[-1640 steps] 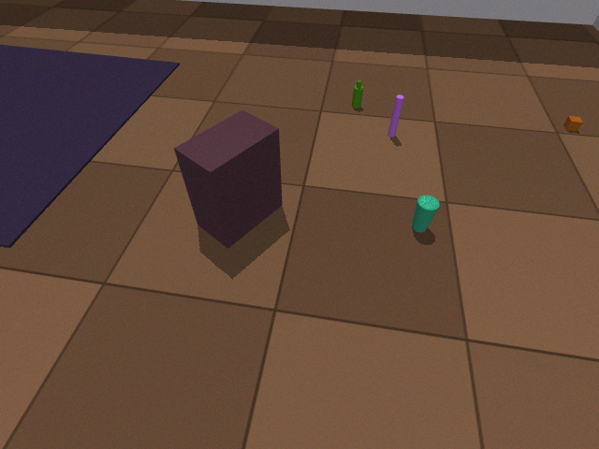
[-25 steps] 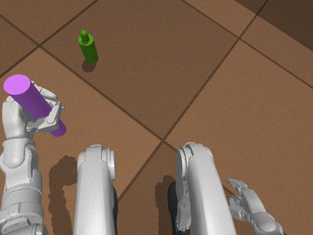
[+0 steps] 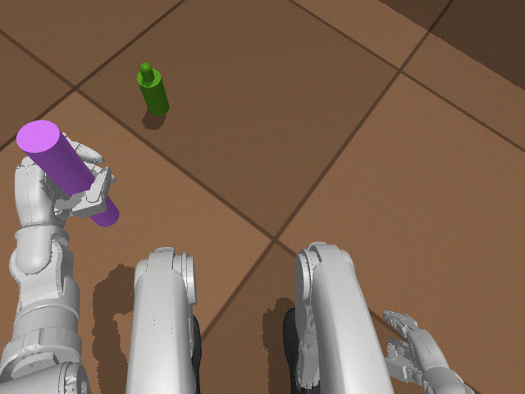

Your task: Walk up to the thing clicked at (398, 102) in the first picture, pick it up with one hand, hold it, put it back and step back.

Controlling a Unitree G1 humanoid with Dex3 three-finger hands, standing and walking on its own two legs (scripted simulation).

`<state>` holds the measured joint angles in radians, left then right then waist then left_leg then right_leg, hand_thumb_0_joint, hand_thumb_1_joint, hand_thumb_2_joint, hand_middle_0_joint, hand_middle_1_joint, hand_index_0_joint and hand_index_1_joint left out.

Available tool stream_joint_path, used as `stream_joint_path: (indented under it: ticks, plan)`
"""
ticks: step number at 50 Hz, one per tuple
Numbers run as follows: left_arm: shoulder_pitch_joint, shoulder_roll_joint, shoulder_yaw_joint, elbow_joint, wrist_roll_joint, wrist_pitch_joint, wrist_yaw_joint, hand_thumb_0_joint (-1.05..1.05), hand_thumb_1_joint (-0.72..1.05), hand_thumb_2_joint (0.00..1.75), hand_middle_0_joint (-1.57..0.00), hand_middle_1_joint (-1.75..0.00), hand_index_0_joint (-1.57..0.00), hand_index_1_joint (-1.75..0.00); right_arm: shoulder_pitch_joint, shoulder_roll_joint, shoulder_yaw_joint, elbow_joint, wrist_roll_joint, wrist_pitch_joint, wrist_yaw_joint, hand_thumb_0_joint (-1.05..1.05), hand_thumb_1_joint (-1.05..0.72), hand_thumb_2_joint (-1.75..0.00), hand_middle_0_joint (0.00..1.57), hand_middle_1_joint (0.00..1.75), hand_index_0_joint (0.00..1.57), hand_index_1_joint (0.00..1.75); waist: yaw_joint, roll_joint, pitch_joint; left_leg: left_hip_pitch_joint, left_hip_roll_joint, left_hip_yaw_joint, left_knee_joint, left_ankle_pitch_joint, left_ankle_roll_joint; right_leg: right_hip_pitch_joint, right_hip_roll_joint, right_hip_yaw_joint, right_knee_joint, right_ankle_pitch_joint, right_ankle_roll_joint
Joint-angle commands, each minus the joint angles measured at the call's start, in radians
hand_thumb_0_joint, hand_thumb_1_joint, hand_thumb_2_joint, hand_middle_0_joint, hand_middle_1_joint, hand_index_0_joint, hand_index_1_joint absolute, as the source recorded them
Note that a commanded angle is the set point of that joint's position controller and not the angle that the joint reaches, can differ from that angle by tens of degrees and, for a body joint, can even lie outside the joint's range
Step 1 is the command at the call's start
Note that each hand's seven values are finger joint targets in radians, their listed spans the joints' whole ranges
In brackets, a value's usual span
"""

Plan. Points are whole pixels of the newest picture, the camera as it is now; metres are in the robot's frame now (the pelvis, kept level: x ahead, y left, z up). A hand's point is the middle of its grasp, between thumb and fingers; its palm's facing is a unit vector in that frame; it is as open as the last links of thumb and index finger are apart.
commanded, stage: lift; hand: left
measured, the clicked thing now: (80, 185) +0.41 +0.26 -0.04
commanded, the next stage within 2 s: none
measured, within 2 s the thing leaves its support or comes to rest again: neither
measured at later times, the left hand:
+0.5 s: hand (58, 164) +0.39 +0.23 +0.07, palm faces +0.14 -0.99 -0.06, open 5.3 cm
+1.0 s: hand out of the picture +0.38 +0.23 +0.24, palm faces +0.20 -0.98 -0.06, open 5.3 cm
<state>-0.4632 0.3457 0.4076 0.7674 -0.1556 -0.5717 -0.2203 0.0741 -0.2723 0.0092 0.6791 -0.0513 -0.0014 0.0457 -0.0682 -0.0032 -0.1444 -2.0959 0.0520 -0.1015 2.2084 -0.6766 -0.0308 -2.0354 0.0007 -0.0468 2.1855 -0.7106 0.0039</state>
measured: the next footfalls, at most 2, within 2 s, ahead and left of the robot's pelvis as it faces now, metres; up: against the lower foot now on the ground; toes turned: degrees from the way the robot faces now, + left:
none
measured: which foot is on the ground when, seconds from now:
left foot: down 0.00-1.00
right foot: down 0.00-1.00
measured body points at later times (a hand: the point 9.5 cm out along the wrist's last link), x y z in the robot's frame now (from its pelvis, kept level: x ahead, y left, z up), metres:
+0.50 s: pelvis +0.01 +0.00 +0.07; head +0.19 +0.03 +0.48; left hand +0.38 +0.29 +0.07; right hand +0.18 -0.25 -0.06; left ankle +0.09 +0.14 -0.36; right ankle +0.09 -0.12 -0.36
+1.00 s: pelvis +0.04 +0.01 +0.21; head +0.16 +0.03 +0.65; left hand +0.37 +0.28 +0.25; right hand +0.22 -0.23 +0.10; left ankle +0.09 +0.14 -0.36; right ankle +0.09 -0.12 -0.36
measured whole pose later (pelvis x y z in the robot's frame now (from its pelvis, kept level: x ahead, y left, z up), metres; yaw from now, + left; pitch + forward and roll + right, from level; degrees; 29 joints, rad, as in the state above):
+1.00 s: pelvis +0.04 +0.01 +0.21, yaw +3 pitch +24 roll -3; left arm -0.11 0.26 0.20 0.27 -0.18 -0.28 -0.03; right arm 0.16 -0.22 0.00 0.61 0.04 -0.04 -0.04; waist -0.04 0.03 -0.18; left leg -1.33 0.05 -0.06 1.51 -0.60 -0.02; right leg -1.26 -0.01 -0.05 1.47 -0.62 0.01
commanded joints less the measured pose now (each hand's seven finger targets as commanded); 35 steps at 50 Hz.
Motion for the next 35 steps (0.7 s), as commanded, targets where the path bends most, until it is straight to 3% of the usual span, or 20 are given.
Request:
stream_joint_path:
  ticks: [1,5,6,7,9,10,11,14,16,19,20,21,24,25,26,28,29,31,33,35]
  plan:
    - [-0.282,0.246,0.05,-0.296,-0.041,-0.108,-0.009,0.0,0.58,1.27,-1.32,-1.37,-1.34,-1.36,0.088,-0.188,-0.07,-0.077,0.003,-0.025,-0.017,0.0,-0.9,-0.89,0.2,0.3,0.2,0.3,0.016,0.145,-0.643,0.467,-0.033,0.063,-0.28,0.092,0.054,0.329,0.029,-0.018,-0.291,0.137,-0.045]
    - [-0.258,0.242,0.045,-0.336,-0.061,-0.096,-0.018,0.0,0.6,1.27,-1.33,-1.37,-1.34,-1.36,0.092,-0.187,-0.071,-0.091,0.016,-0.032,-0.024,0.0,-0.9,-0.89,0.2,0.3,0.2,0.3,0.02,0.138,-0.665,0.495,-0.033,0.059,-0.307,0.104,0.054,0.352,0.029,-0.018,-0.309,0.143,-0.045]
    - [-0.264,0.26,0.063,-0.373,-0.064,-0.094,-0.013,0.0,0.58,1.27,-1.33,-1.38,-1.34,-1.37,0.098,-0.19,-0.074,-0.093,0.016,-0.032,-0.026,0.0,-0.9,-0.9,0.2,0.3,0.2,0.3,0.027,0.142,-0.68,0.51,-0.031,0.062,-0.311,0.111,0.054,0.375,0.028,-0.008,-0.325,0.149,-0.043]
    - [-0.225,0.242,0.057,-0.35,-0.065,-0.081,-0.011,0.0,0.58,1.28,-1.33,-1.38,-1.35,-1.37,0.098,-0.187,-0.077,-0.096,0.019,-0.033,-0.028,0.0,-0.9,-0.89,0.2,0.3,0.2,0.3,0.026,0.126,-0.679,0.514,-0.031,0.061,-0.318,0.113,0.055,0.378,0.028,-0.008,-0.334,0.149,-0.043]
    - [-0.266,0.227,0.025,-0.424,-0.07,-0.073,-0.012,0.0,0.59,1.26,-1.31,-1.36,-1.33,-1.35,0.093,-0.181,-0.075,-0.098,0.022,-0.037,-0.031,0.0,-0.9,-0.89,0.2,0.3,0.2,0.3,0.014,0.144,-0.673,0.515,-0.031,0.061,-0.328,0.105,0.056,0.386,0.026,0.001,-0.355,0.148,-0.042]
    - [-0.244,0.234,0.037,-0.428,-0.07,-0.062,-0.006,0.0,0.59,1.26,-1.32,-1.37,-1.33,-1.36,0.099,-0.181,-0.079,-0.098,0.025,-0.038,-0.033,0.0,-0.89,-0.89,0.2,0.3,0.2,0.3,0.023,0.14,-0.688,0.545,-0.03,0.059,-0.34,0.113,0.055,0.39,0.027,0.0,-0.365,0.154,-0.043]
    - [-0.208,0.211,0.014,-0.399,-0.069,-0.047,-0.007,0.0,0.59,1.26,-1.31,-1.36,-1.33,-1.34,0.091,-0.181,-0.078,-0.104,0.031,-0.038,-0.036,0.0,-0.89,-0.89,0.2,0.3,0.2,0.3,0.016,0.142,-0.66,0.541,-0.031,0.056,-0.352,0.098,0.056,0.374,0.027,-0.003,-0.371,0.142,-0.045]
    - [-0.193,0.237,0.043,-0.485,-0.074,-0.036,0.008,0.0,0.62,1.28,-1.31,-1.36,-1.33,-1.35,0.104,-0.179,-0.082,-0.106,0.037,-0.037,-0.041,0.0,-0.89,-0.89,0.2,0.3,0.2,0.3,0.036,0.145,-0.693,0.592,-0.029,0.048,-0.381,0.129,0.053,0.414,0.026,-0.007,-0.386,0.167,-0.046]
    - [-0.164,0.196,-0.001,-0.523,-0.082,-0.015,0.011,0.0,0.59,1.29,-1.32,-1.38,-1.34,-1.37,0.099,-0.169,-0.081,-0.118,0.042,-0.038,-0.042,0.0,-0.89,-0.89,0.2,0.3,0.2,0.3,0.025,0.129,-0.689,0.602,-0.028,0.049,-0.391,0.157,0.057,0.445,0.026,0.0,-0.414,0.193,-0.041]
    - [-0.12,0.188,-0.003,-0.535,-0.083,0.02,0.027,0.0,0.58,1.28,-1.31,-1.37,-1.33,-1.36,0.1,-0.174,-0.084,-0.119,0.053,-0.041,-0.047,0.0,-0.88,-0.89,0.2,0.3,0.2,0.3,0.033,0.13,-0.649,0.647,-0.025,0.04,-0.439,0.149,0.056,0.444,0.025,-0.006,-0.441,0.189,-0.043]
    - [-0.115,0.161,-0.021,-0.526,-0.08,0.03,0.03,0.0,0.6,1.28,-1.3,-1.36,-1.32,-1.35,0.097,-0.172,-0.085,-0.121,0.054,-0.041,-0.046,0.0,-0.88,-0.89,0.2,0.3,0.2,0.3,0.02,0.127,-0.654,0.663,-0.023,0.034,-0.447,0.155,0.056,0.445,0.024,-0.009,-0.447,0.196,-0.043]
    - [-0.156,0.196,-0.003,-0.611,-0.075,0.03,0.041,0.0,0.61,1.28,-1.31,-1.37,-1.33,-1.35,0.097,-0.167,-0.088,-0.126,0.054,-0.041,-0.049,0.0,-0.88,-0.89,0.2,0.3,0.2,0.3,0.033,0.138,-0.668,0.675,-0.022,0.039,-0.459,0.143,0.054,0.461,0.023,-0.003,-0.465,0.187,-0.042]
    - [-0.064,0.175,-0.025,-0.641,-0.071,0.067,0.062,0.0,0.6,1.28,-1.31,-1.37,-1.33,-1.36,0.101,-0.163,-0.091,-0.143,0.061,-0.037,-0.053,0.0,-0.88,-0.89,0.2,0.3,0.2,0.3,0.047,0.128,-0.682,0.725,-0.024,0.039,-0.507,0.162,0.053,0.535,0.02,0.001,-0.513,0.207,-0.04]
    - [-0.064,0.173,-0.025,-0.65,-0.074,0.079,0.069,0.0,0.6,1.27,-1.3,-1.36,-1.32,-1.35,0.097,-0.16,-0.09,-0.146,0.065,-0.039,-0.057,0.0,-0.88,-0.89,0.2,0.3,0.2,0.3,0.041,0.122,-0.654,0.729,-0.023,0.04,-0.52,0.151,0.054,0.536,0.021,0.004,-0.535,0.198,-0.038]
    - [-0.063,0.146,-0.053,-0.691,-0.08,0.085,0.074,0.0,0.61,1.27,-1.29,-1.35,-1.31,-1.33,0.096,-0.156,-0.09,-0.154,0.068,-0.04,-0.058,0.0,-0.88,-0.89,0.2,0.3,0.2,0.3,0.033,0.122,-0.663,0.743,-0.024,0.037,-0.536,0.149,0.053,0.559,0.021,0.003,-0.549,0.199,-0.038]
    - [-0.005,0.135,-0.054,-0.674,-0.073,0.11,0.094,0.0,0.62,1.25,-1.27,-1.33,-1.3,-1.32,0.096,-0.149,-0.089,-0.162,0.074,-0.04,-0.064,0.0,-0.88,-0.89,0.2,0.3,0.2,0.3,0.03,0.097,-0.64,0.766,-0.025,0.032,-0.575,0.132,0.055,0.596,0.019,0.002,-0.588,0.191,-0.034]
    - [-0.034,0.155,-0.047,-0.73,-0.073,0.117,0.108,0.0,0.62,1.24,-1.26,-1.32,-1.28,-1.3,0.094,-0.151,-0.09,-0.163,0.076,-0.043,-0.068,0.0,-0.87,-0.89,0.2,0.3,0.2,0.3,0.04,0.104,-0.633,0.779,-0.024,0.034,-0.59,0.126,0.053,0.61,0.018,0.009,-0.607,0.187,-0.034]
    - [-0.023,0.147,-0.062,-0.785,-0.071,0.131,0.125,0.0,0.63,1.24,-1.25,-1.31,-1.27,-1.29,0.1,-0.136,-0.088,-0.17,0.079,-0.044,-0.074,0.0,-0.88,-0.89,0.2,0.3,0.2,0.3,0.028,0.107,-0.667,0.821,-0.027,0.042,-0.611,0.172,0.055,0.691,0.016,0.021,-0.65,0.229,-0.028]
    - [0.059,0.133,-0.072,-0.796,-0.068,0.15,0.141,0.0,0.62,1.22,-1.25,-1.3,-1.27,-1.29,0.097,-0.136,-0.085,-0.173,0.085,-0.049,-0.077,0.0,-0.88,-0.89,0.2,0.3,0.2,0.3,0.044,0.119,-0.626,0.88,-0.028,0.031,-0.662,0.177,0.05,0.701,0.017,0.01,-0.669,0.236,-0.032]
    - [0.054,0.124,-0.086,-0.817,-0.061,0.163,0.156,0.0,0.63,1.23,-1.23,-1.3,-1.25,-1.28,0.102,-0.128,-0.084,-0.175,0.088,-0.049,-0.082,0.0,-0.87,-0.89,0.2,0.3,0.2,0.3,0.036,0.117,-0.614,0.93,-0.026,0.029,-0.703,0.184,0.05,0.726,0.018,0.012,-0.708,0.243,-0.031]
